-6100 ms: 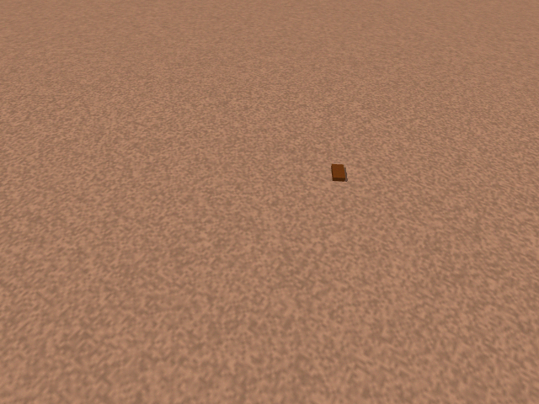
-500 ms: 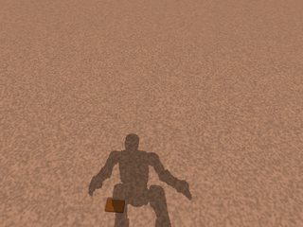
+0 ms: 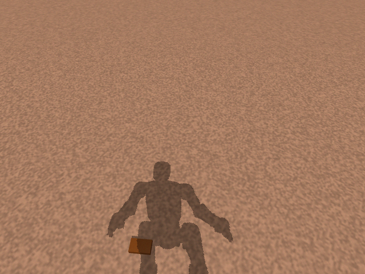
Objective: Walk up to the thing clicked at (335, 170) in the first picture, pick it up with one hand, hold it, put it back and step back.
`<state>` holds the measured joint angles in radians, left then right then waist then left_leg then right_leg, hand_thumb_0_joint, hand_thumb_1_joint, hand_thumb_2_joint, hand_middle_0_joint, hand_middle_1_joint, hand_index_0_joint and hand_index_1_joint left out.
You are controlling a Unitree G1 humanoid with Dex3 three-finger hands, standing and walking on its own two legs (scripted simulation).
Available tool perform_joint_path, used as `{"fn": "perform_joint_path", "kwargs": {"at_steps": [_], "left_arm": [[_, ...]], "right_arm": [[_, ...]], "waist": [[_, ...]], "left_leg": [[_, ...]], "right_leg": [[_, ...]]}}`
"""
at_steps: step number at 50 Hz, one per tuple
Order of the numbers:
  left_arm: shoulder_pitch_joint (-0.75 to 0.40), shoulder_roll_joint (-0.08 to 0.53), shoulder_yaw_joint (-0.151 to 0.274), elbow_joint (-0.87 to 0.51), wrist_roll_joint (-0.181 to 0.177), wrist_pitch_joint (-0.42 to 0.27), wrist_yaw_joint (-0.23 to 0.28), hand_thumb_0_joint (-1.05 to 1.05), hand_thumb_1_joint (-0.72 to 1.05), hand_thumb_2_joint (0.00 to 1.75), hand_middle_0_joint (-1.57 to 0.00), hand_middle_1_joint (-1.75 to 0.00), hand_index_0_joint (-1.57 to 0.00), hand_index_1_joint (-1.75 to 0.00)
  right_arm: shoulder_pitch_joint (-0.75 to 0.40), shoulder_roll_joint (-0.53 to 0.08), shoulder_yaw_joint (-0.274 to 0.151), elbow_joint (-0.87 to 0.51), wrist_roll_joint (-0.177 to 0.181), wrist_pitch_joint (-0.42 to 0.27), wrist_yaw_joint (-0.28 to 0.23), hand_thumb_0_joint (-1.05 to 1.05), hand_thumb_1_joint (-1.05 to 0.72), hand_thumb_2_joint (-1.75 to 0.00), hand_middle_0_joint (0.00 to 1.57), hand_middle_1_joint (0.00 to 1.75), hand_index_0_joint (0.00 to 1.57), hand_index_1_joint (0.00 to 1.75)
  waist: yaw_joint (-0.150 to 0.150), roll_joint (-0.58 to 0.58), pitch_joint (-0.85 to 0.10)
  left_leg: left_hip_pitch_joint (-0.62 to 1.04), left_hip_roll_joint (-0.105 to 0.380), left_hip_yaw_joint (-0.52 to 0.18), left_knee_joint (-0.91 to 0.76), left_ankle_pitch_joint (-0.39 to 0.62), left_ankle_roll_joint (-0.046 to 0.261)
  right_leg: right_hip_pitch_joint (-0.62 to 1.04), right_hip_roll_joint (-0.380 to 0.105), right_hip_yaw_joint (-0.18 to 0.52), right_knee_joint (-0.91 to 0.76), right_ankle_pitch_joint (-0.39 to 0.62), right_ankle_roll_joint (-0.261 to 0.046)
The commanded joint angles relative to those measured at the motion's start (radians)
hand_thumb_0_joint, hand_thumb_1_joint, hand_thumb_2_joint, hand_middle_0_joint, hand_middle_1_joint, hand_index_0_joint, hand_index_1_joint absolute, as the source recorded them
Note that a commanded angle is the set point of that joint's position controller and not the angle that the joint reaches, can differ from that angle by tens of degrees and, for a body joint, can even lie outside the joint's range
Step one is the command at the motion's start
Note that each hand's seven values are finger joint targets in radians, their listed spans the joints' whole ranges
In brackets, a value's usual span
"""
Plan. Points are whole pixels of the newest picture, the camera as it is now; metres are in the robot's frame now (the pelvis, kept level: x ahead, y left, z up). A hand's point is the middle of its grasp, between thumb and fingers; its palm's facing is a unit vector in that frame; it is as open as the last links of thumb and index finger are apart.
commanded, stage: stand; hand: left
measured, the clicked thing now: (140, 246) +0.40 +0.22 -0.77
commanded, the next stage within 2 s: none
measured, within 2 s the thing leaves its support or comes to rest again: neither
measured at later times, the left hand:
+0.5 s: hand out of the picture +0.07 +0.25 -0.16, palm faces -0.02 -0.94 -0.34, open 7.3 cm
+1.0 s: hand out of the picture +0.08 +0.25 -0.15, palm faces -0.02 -0.94 -0.35, open 7.3 cm
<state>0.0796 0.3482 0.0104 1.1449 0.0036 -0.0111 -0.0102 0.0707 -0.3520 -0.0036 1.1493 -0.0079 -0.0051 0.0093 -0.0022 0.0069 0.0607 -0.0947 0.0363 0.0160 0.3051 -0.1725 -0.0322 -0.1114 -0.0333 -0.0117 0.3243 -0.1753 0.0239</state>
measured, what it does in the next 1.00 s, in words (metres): stands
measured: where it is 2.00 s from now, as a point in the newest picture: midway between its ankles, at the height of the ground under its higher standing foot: outside the picture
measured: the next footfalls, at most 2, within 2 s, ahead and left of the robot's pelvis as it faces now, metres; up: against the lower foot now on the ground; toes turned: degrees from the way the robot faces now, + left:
none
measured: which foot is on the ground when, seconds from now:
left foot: down 0.00-1.00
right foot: down 0.00-1.00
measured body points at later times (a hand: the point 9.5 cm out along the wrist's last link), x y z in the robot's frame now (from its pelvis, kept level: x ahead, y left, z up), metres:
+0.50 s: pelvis +0.00 +0.00 +0.00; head +0.01 -0.01 +0.45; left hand +0.07 +0.30 -0.13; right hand +0.07 -0.31 -0.14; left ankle +0.00 +0.14 -0.75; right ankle +0.00 -0.13 -0.75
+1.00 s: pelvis +0.01 +0.00 +0.00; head +0.02 -0.01 +0.45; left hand +0.08 +0.30 -0.13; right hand +0.08 -0.30 -0.14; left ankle +0.00 +0.14 -0.75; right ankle +0.00 -0.13 -0.75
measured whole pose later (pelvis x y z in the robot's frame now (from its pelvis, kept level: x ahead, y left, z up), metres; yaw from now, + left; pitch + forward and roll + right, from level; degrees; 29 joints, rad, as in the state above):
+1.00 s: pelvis +0.01 +0.00 +0.00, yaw +0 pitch -2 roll +0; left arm 0.11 0.35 0.00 1.13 0.01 -0.01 -0.01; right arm 0.10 -0.36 0.00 1.14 -0.01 0.00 0.01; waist 0.00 0.01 0.05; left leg -0.10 0.04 0.01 0.31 -0.18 -0.04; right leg -0.11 -0.03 -0.02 0.33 -0.19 0.02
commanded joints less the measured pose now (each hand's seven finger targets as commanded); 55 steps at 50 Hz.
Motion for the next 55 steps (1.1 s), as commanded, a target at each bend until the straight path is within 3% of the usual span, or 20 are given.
{"fn": "perform_joint_path", "kwargs": {"at_steps": [1,16,21,27,33,36,39,43,48,51,55], "left_arm": [[-0.046,0.217,0.035,-0.057,0.002,-0.021,0.018,0.00,0.90,0.90,-0.20,-0.30,-0.20,-0.30],[-0.022,0.220,0.028,-0.061,0.005,-0.024,0.020,0.00,0.90,0.90,-0.20,-0.30,-0.20,-0.30],[-0.019,0.221,0.029,-0.064,0.005,-0.023,0.018,0.00,0.90,0.90,-0.20,-0.30,-0.20,-0.30],[-0.013,0.217,0.028,-0.061,0.004,-0.021,0.016,0.00,0.90,0.90,-0.20,-0.30,-0.20,-0.30],[-0.015,0.217,0.030,-0.068,0.004,-0.021,0.016,0.00,0.90,0.90,-0.20,-0.30,-0.20,-0.30],[-0.012,0.219,0.028,-0.066,0.004,-0.021,0.017,0.00,0.90,0.90,-0.20,-0.30,-0.20,-0.30],[-0.011,0.216,0.027,-0.067,0.004,-0.022,0.018,0.00,0.90,0.90,-0.20,-0.30,-0.20,-0.30],[-0.010,0.218,0.028,-0.068,0.003,-0.019,0.018,0.00,0.90,0.90,-0.20,-0.30,-0.20,-0.30],[-0.015,0.221,0.029,-0.072,0.005,-0.023,0.020,0.00,0.90,0.90,-0.20,-0.30,-0.20,-0.30],[-0.010,0.218,0.028,-0.069,0.004,-0.021,0.021,0.00,0.90,0.90,-0.20,-0.30,-0.20,-0.30],[-0.013,0.221,0.029,-0.069,0.003,-0.020,0.020,0.00,0.90,0.90,-0.20,-0.30,-0.20,-0.30]], "right_arm": [[-0.049,-0.210,-0.039,-0.053,-0.002,-0.025,-0.010,0.00,-0.90,-0.90,0.20,0.30,0.20,0.30],[-0.026,-0.208,-0.039,-0.049,-0.003,-0.020,-0.006,0.00,-0.90,-0.90,0.20,0.30,0.20,0.30],[-0.018,-0.211,-0.038,-0.051,-0.003,-0.022,-0.009,0.00,-0.90,-0.90,0.20,0.30,0.20,0.30],[-0.011,-0.209,-0.036,-0.052,-0.002,-0.022,-0.008,0.00,-0.90,-0.90,0.20,0.30,0.20,0.30],[-0.010,-0.215,-0.037,-0.055,-0.003,-0.027,-0.011,0.00,-0.90,-0.90,0.20,0.30,0.20,0.30],[-0.013,-0.210,-0.037,-0.056,-0.002,-0.024,-0.011,0.00,-0.90,-0.90,0.20,0.30,0.20,0.30],[-0.013,-0.218,-0.037,-0.057,-0.001,-0.023,-0.012,0.00,-0.90,-0.90,0.20,0.30,0.20,0.30],[-0.010,-0.214,-0.036,-0.057,-0.002,-0.021,-0.012,0.00,-0.90,-0.90,0.20,0.30,0.20,0.30],[-0.012,-0.217,-0.039,-0.063,-0.002,-0.023,-0.013,0.00,-0.90,-0.90,0.20,0.30,0.20,0.30],[-0.006,-0.215,-0.039,-0.061,-0.002,-0.020,-0.013,0.00,-0.90,-0.90,0.20,0.30,0.20,0.30],[-0.006,-0.209,-0.036,-0.063,-0.002,-0.023,-0.013,0.00,-0.90,-0.90,0.20,0.30,0.20,0.30]], "waist": [[-0.003,-0.018,-0.090],[-0.005,-0.021,-0.077],[-0.003,0.001,-0.091],[-0.004,-0.001,-0.064],[0.000,-0.007,-0.097],[0.000,-0.023,-0.071],[0.001,-0.003,-0.090],[-0.001,0.004,-0.084],[-0.001,-0.006,-0.114],[0.000,-0.022,-0.091],[-0.002,-0.006,-0.101]], "left_leg": [[0.004,0.103,-0.076,-0.048,0.110,0.032],[-0.010,0.101,-0.080,-0.041,0.069,0.038],[-0.009,0.104,-0.080,-0.047,0.102,0.036],[-0.017,0.098,-0.077,-0.054,0.058,0.034],[0.011,0.106,-0.076,-0.040,0.142,0.036],[-0.007,0.101,-0.079,-0.044,0.118,0.032],[0.008,0.106,-0.078,-0.034,0.153,0.036],[-0.004,0.100,-0.073,-0.042,0.109,0.035],[0.021,0.111,-0.075,-0.022,0.197,0.037],[0.004,0.104,-0.077,-0.033,0.159,0.036],[0.012,0.107,-0.075,-0.035,0.179,0.034]], "right_leg": [[0.012,-0.102,0.079,-0.056,0.116,-0.034],[-0.010,-0.100,0.083,-0.064,0.077,-0.034],[0.009,-0.100,0.080,-0.055,0.111,-0.036],[-0.018,-0.098,0.083,-0.062,0.068,-0.035],[0.005,-0.103,0.083,-0.045,0.144,-0.039],[-0.006,-0.097,0.076,-0.055,0.116,-0.035],[0.010,-0.103,0.077,-0.047,0.154,-0.037],[0.003,-0.102,0.080,-0.056,0.118,-0.038],[0.032,-0.108,0.075,-0.039,0.207,-0.040],[0.019,-0.101,0.068,-0.049,0.166,-0.036],[0.034,-0.104,0.071,-0.039,0.182,-0.041]]}}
